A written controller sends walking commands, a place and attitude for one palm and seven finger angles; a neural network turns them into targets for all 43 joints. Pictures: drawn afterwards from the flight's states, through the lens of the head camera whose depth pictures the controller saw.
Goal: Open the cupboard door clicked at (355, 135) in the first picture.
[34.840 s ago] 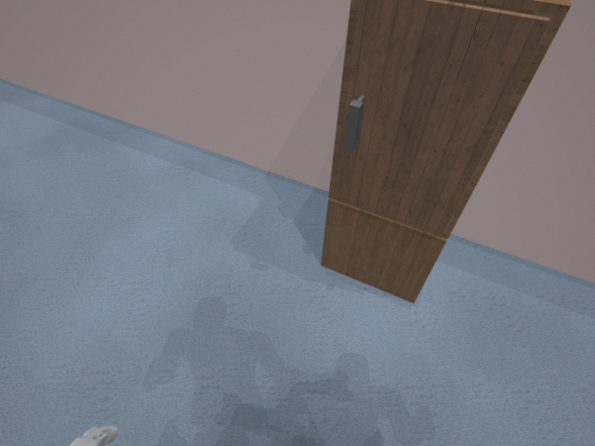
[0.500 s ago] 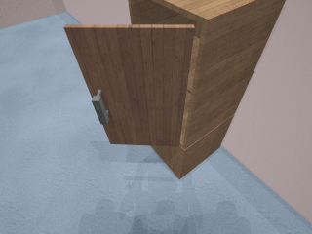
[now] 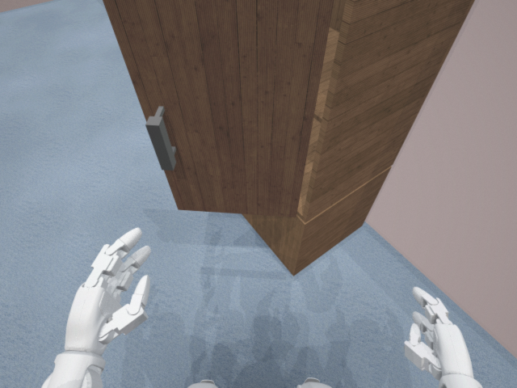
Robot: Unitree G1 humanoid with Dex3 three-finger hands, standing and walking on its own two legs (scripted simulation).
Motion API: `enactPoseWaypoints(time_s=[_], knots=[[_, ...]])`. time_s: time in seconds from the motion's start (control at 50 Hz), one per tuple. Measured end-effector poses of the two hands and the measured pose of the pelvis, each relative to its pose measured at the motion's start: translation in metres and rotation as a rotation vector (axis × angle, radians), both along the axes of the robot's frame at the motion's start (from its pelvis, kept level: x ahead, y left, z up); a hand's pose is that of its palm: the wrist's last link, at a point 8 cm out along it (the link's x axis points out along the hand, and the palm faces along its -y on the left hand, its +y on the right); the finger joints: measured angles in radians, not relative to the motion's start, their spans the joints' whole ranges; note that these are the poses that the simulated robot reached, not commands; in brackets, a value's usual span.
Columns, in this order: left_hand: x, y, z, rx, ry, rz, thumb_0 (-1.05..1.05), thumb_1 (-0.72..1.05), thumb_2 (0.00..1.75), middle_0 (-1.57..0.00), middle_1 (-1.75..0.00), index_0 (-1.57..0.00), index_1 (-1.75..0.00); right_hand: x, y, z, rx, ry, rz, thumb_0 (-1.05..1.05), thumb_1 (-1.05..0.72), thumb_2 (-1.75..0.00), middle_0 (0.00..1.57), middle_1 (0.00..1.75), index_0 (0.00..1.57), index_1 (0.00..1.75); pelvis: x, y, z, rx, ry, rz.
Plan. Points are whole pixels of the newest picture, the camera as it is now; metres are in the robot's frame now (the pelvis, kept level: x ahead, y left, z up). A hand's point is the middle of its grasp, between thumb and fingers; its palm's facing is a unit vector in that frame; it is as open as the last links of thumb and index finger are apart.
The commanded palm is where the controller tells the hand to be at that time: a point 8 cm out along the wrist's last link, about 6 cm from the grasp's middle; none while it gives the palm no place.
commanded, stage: raise the hand with hooked fingers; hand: left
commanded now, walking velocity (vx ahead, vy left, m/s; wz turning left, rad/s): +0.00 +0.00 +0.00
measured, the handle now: (164, 138) +0.58 +0.24 +0.02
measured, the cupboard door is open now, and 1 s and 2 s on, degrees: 50 50 50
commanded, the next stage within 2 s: move the hooked fingers beside the handle in 1.80 s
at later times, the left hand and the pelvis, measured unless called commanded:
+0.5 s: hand (95, 325) +0.20 +0.25 +0.00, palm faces -0.03 -1.00 -0.03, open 10.9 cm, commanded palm +0.18 +0.31 +0.01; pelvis -0.04 +0.04 -0.04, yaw +0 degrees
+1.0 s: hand (66, 295) +0.24 +0.30 +0.02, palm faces +0.01 -1.00 -0.06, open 13.6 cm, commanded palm +0.22 +0.35 +0.03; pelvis -0.02 +0.05 -0.02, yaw +0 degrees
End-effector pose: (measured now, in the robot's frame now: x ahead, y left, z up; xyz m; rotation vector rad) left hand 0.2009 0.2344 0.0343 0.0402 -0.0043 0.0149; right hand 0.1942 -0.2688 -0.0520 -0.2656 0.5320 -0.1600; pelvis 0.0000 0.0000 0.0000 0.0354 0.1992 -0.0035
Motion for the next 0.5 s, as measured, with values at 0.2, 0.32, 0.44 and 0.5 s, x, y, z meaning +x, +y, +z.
enactPoseWaypoints(time_s=[0.2, 0.32, 0.44, 0.5], knots=[[-0.052, 0.031, -0.052, -0.038, 0.079, 0.032, 0.01, 0.52, 0.73, -0.23, -0.55, -0.23, -0.55, 0.016, 0.047, -0.018, -0.003, -0.099, 0.083, 0.01, -0.91, -0.9, 0.2, 0.3, 0.19, 0.3, -0.026, 0.013, -0.046, -0.042, 0.035, 0.015], [-0.036, 0.046, -0.034, 0.004, 0.016, -0.025, 0.01, 0.37, 0.68, -0.24, -0.64, -0.24, -0.64, -0.032, 0.086, -0.055, 0.06, 0.066, 0.097, 0.01, -0.9, -0.9, 0.2, 0.3, 0.2, 0.3, -0.037, 0.025, -0.048, -0.078, 0.037, 0.031], [-0.018, 0.06, -0.032, -0.01, 0.087, -0.06, 0.01, 0.24, 0.62, -0.25, -0.73, -0.25, -0.73, -0.083, 0.098, -0.068, 0.095, 0.185, 0.025, 0.02, -0.9, -0.9, 0.21, 0.3, 0.2, 0.3, -0.042, 0.038, -0.04, -0.08, 0.041, 0.02], [-0.016, 0.07, -0.029, -0.008, 0.093, -0.04, 0.01, 0.17, 0.59, -0.25, -0.77, -0.25, -0.77, -0.098, 0.093, -0.064, 0.077, 0.206, -0.007, 0.02, -0.9, -0.9, 0.21, 0.3, 0.2, 0.3, -0.042, 0.044, -0.036, -0.079, 0.042, 0.014]])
